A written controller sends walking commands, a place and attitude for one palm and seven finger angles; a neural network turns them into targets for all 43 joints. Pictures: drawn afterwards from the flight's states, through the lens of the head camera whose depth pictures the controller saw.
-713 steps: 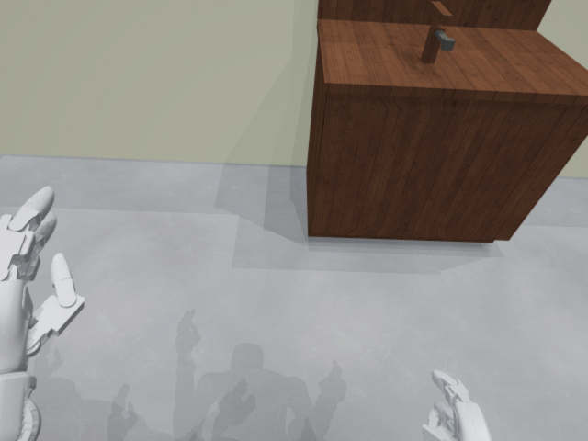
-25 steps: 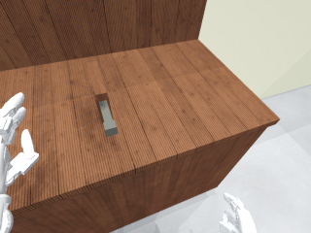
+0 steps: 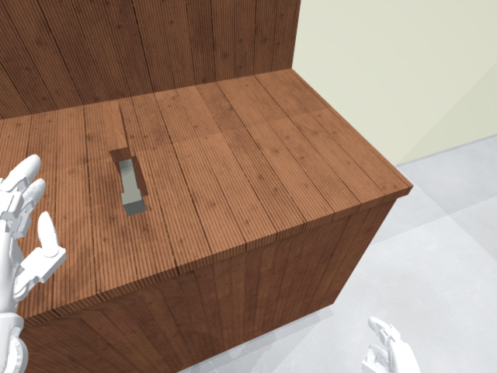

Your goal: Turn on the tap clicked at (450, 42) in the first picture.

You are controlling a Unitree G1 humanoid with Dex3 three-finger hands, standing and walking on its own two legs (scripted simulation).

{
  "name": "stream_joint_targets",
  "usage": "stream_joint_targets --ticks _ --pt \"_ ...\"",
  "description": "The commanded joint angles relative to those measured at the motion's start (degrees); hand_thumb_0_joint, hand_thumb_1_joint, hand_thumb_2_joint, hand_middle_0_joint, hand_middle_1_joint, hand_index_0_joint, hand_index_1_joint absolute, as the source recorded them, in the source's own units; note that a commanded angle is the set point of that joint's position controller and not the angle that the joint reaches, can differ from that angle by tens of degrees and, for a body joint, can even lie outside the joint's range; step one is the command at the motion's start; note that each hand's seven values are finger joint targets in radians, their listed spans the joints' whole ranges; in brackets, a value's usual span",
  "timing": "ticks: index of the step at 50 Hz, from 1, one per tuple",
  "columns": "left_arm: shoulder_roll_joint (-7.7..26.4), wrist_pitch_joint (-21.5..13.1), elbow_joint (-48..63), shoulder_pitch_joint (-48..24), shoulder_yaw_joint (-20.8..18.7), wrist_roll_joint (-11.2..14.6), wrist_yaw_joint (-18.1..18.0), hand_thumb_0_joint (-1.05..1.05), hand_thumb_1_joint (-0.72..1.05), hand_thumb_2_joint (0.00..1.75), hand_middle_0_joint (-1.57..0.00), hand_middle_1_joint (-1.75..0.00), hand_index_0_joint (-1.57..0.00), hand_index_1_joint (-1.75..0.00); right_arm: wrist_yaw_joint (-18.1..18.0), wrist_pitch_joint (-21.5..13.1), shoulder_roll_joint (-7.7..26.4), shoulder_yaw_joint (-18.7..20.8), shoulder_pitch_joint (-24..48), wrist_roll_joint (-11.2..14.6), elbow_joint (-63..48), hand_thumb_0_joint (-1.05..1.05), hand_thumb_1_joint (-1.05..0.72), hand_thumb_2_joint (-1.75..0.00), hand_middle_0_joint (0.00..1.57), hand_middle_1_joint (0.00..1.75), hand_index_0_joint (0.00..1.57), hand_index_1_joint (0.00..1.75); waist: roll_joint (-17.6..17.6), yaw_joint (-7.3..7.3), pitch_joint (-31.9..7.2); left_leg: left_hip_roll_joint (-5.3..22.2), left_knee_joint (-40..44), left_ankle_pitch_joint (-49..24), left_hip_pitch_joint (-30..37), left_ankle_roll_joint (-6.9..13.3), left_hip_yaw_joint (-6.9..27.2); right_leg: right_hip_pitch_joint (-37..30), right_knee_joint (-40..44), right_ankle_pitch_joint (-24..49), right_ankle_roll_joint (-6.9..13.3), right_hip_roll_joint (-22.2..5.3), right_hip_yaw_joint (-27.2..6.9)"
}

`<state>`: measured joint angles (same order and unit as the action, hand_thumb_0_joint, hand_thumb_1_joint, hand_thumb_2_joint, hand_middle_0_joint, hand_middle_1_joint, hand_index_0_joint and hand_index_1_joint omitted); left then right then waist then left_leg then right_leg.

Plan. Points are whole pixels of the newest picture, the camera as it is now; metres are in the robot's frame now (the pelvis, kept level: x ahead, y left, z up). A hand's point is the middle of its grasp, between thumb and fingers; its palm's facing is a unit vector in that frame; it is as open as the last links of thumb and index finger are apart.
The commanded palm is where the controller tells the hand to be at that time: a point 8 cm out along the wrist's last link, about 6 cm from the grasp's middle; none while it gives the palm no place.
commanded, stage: shuffle to correct the standing spot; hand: left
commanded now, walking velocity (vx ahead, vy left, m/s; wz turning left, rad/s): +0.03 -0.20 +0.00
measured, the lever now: (133, 202) +0.34 +0.20 +0.11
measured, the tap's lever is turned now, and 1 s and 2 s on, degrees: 0 0 0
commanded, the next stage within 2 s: none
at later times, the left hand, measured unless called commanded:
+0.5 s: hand (65, 251) +0.22 +0.23 +0.17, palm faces +0.36 -0.86 -0.36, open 7.4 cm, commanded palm +0.17 +0.27 +0.18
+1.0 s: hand (49, 254) +0.21 +0.24 +0.17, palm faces +0.37 -0.84 -0.39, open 7.4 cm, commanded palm +0.16 +0.28 +0.18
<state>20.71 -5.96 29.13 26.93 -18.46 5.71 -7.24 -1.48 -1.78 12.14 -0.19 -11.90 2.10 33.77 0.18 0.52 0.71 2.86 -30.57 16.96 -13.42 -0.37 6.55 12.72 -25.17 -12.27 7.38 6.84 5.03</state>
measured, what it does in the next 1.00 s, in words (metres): stands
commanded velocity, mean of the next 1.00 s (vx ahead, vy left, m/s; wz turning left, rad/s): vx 0.02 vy -0.20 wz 0.00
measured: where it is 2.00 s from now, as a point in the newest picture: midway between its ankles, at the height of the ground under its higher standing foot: outside the picture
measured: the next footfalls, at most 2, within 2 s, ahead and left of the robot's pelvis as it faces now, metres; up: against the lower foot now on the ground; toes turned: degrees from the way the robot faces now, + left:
none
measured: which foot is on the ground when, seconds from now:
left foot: down 0.00-1.00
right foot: down 0.00-1.00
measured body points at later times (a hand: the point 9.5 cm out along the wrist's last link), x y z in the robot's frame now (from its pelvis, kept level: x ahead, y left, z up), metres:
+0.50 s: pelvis +0.01 -0.01 +0.00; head +0.01 -0.01 +0.45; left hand +0.19 +0.27 +0.19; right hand +0.18 -0.24 -0.08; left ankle +0.00 +0.17 -0.73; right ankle +0.02 -0.04 -0.73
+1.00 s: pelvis +0.00 +0.00 +0.00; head +0.01 +0.00 +0.45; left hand +0.18 +0.28 +0.20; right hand +0.17 -0.22 -0.09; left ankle +0.00 +0.17 -0.73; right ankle +0.02 -0.04 -0.73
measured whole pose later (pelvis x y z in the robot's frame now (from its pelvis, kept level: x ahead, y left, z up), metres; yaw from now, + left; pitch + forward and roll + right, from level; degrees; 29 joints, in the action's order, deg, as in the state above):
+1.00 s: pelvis +0.00 +0.00 +0.00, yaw +1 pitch -1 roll +0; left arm 22.7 -5.5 30.2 27.3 -20.1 5.7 -6.7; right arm -1.4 -1.3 11.3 -1.0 -12.6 1.7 32.5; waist 0.3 -0.1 1.3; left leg 4.1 -28.5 15.4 -12.4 -3.4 2.9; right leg 12.5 -25.2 -12.3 6.9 6.2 5.5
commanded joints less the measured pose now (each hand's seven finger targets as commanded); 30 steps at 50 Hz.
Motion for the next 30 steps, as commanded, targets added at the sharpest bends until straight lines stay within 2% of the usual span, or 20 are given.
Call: stream_joint_targets --ticks 1,2,3,4,6,9,13,16,17,18,19,21,22,24,26,27,30 --pt "11.5 -3.9 13.9 -4.3 -8.2 0.4 -1.4 0.00 0.90 0.90 -0.20 -0.30 -0.20 -0.30 -0.3 -2.7 5.4 1.9 6.6 -0.2 -9.3 0.00 -0.90 -0.90 0.20 0.30 0.20 0.30 1.4 -0.12 -4.4 1.0 -0.4 -2.0 2.4 2.1 -3.3 2.5 11.8 -6.3 -4.7 -14.6 -13.1" --pt "12.0 -3.8 14.3 -3.4 -8.6 0.7 -1.3 0.00 0.90 0.90 -0.20 -0.30 -0.20 -0.30 -0.4 -2.7 5.3 1.7 7.2 0.0 -9.0 0.00 -0.90 -0.90 0.20 0.30 0.20 0.30 2.9 -0.04 -4.6 1.6 1.7 -3.2 3.2 2.3 -2.5 2.2 10.6 -4.6 -4.7 -13.8 -12.2" --pt "11.3 -4.0 14.1 -3.2 -8.3 0.6 -1.4 0.00 0.90 0.90 -0.20 -0.30 -0.20 -0.30 -0.5 -2.5 5.3 1.5 6.8 -0.5 -9.0 0.00 -0.90 -0.90 0.20 0.30 0.20 0.30 4.0 0.04 -4.9 2.4 3.8 -4.3 1.3 2.6 -1.7 -0.6 8.8 -2.2 -5.5 -12.5 -10.3" --pt "11.7 -4.1 13.9 -3.3 -8.8 0.4 -1.3 0.00 0.90 0.90 -0.20 -0.30 -0.20 -0.30 -0.5 -2.7 5.6 1.7 6.7 -0.6 -9.2 0.00 -0.90 -0.90 0.20 0.30 0.20 0.30 3.9 -0.29 -5.0 3.0 4.5 -6.0 0.3 2.8 -1.2 -2.3 7.9 1.0 -6.6 -11.6 -10.1" --pt "11.4 -3.9 12.6 -3.0 -9.0 0.3 -1.3 0.00 0.90 0.90 -0.20 -0.30 -0.20 -0.30 -0.4 -2.6 5.8 2.0 6.2 -0.7 -9.1 0.00 -0.90 -0.90 0.20 0.30 0.20 0.30 1.8 -0.39 -6.2 3.3 3.2 -8.8 0.0 2.6 -2.3 -5.3 7.1 6.5 -7.8 -11.6 -10.0" --pt "10.7 -3.3 11.4 -2.5 -8.4 0.4 -1.0 0.00 0.90 0.90 -0.20 -0.30 -0.20 -0.30 -0.3 -2.4 6.0 2.3 5.7 -0.6 -9.1 0.00 -0.90 -0.90 0.20 0.30 0.20 0.30 0.7 -0.20 -6.9 3.0 1.8 -10.5 0.4 2.4 -3.1 -6.2 6.3 10.7 -7.7 -12.0 -9.7" --pt "10.0 -3.0 10.7 -0.9 -7.6 0.7 -0.7 0.00 0.90 0.90 -0.20 -0.30 -0.20 -0.30 0.0 -2.2 5.7 2.1 5.7 -0.4 -9.4 0.00 -0.90 -0.90 0.20 0.30 0.20 0.30 -1.1 -0.04 -7.1 2.4 -0.1 -8.5 1.5 2.3 -4.4 -4.6 7.5 8.6 -7.0 -13.4 -11.1" --pt "11.4 -3.2 12.5 -1.2 -8.7 0.7 -0.7 0.00 0.90 0.90 -0.20 -0.30 -0.20 -0.30 -0.1 -2.0 5.6 2.1 6.0 -0.5 -10.0 0.00 -0.90 -0.90 0.20 0.30 0.20 0.30 -1.2 -0.28 -6.6 2.6 -0.3 -7.2 1.8 2.2 -5.3 -3.1 8.5 7.2 -7.4 -13.7 -11.8" --pt "12.1 -3.1 12.7 -0.8 -9.1 0.9 -0.7 0.00 0.90 0.90 -0.20 -0.30 -0.20 -0.30 -0.2 -2.0 5.4 1.8 6.7 -0.2 -9.7 0.00 -0.90 -0.90 0.20 0.30 0.20 0.30 0.3 -0.24 -5.9 2.8 0.6 -7.3 2.7 2.4 -4.9 -1.8 8.4 6.8 -7.2 -13.5 -11.6" --pt "10.9 -3.2 13.0 -1.5 -8.1 0.8 -0.7 0.00 0.90 0.90 -0.20 -0.30 -0.20 -0.30 -0.2 -1.9 5.5 1.7 6.4 -0.5 -9.7 0.00 -0.90 -0.90 0.20 0.30 0.20 0.30 0.1 -0.12 -5.5 3.3 1.3 -7.6 2.2 2.4 -4.5 -1.9 7.9 6.1 -7.1 -13.2 -10.7" --pt "11.6 -3.3 13.4 -2.4 -8.6 0.7 -0.7 0.00 0.90 0.90 -0.20 -0.30 -0.20 -0.30 -0.3 -2.0 5.6 1.8 6.5 -0.6 -9.9 0.00 -0.90 -0.90 0.20 0.30 0.20 0.30 1.0 -0.29 -5.2 3.6 2.0 -6.8 2.0 2.5 -4.3 -1.6 8.0 5.2 -7.6 -12.6 -10.7" --pt "11.5 -3.3 13.8 -3.6 -8.6 0.5 -0.7 0.00 0.90 0.90 -0.20 -0.30 -0.20 -0.30 -0.4 -2.0 5.7 2.0 6.1 -0.7 -9.8 0.00 -0.90 -0.90 0.20 0.30 0.20 0.30 1.1 -0.34 -5.8 3.8 1.9 -7.6 2.5 2.6 -4.5 -2.3 8.0 6.3 -8.2 -12.3 -11.1" --pt "12.3 -3.4 15.0 -4.4 -8.9 0.7 -0.7 0.00 0.90 0.90 -0.20 -0.30 -0.20 -0.30 -0.5 -2.2 5.6 1.8 6.7 -0.5 -9.5 0.00 -0.90 -0.90 0.20 0.30 0.20 0.30 3.3 -0.20 -6.0 4.2 2.8 -9.6 3.7 2.7 -4.0 -2.0 6.8 8.6 -7.7 -12.0 -10.4" --pt "11.7 -3.5 14.3 -5.3 -8.4 0.4 -0.7 0.00 0.90 0.90 -0.20 -0.30 -0.20 -0.30 -0.5 -2.3 5.9 2.0 6.2 -0.9 -9.7 0.00 -0.90 -0.90 0.20 0.30 0.20 0.30 4.8 -0.31 -6.6 5.5 4.2 -12.5 2.6 2.9 -2.6 -4.4 4.4 11.5 -8.0 -10.8 -8.4" --pt "11.2 -3.1 12.4 -5.0 -8.1 0.1 -0.5 0.00 0.90 0.90 -0.20 -0.30 -0.20 -0.30 -0.3 -2.2 5.9 2.2 5.9 -0.8 -9.9 0.00 -0.90 -0.90 0.20 0.30 0.20 0.30 3.8 -0.42 -5.9 5.5 3.2 -11.4 1.2 2.8 -3.3 -5.1 5.0 11.5 -8.7 -10.8 -8.7" --pt "11.1 -2.8 12.7 -3.9 -8.0 0.3 -0.4 0.00 0.90 0.90 -0.20 -0.30 -0.20 -0.30 -0.3 -2.2 5.6 2.2 6.2 -0.4 -9.8 0.00 -0.90 -0.90 0.20 0.30 0.20 0.30 3.5 -0.30 -6.7 5.0 2.5 -12.7 3.0 2.8 -3.9 -4.8 4.7 13.5 -8.2 -11.0 -8.8" --pt "10.2 -2.7 11.9 -3.9 -7.2 0.3 -0.2 0.00 0.90 0.90 -0.20 -0.30 -0.20 -0.30 0.0 -2.0 5.8 2.4 5.4 -0.6 -10.2 0.00 -0.90 -0.90 0.20 0.30 0.20 0.30 1.1 -0.19 -6.8 4.3 1.5 -10.8 1.8 2.3 -4.3 -4.9 5.0 11.8 -7.1 -12.0 -9.1"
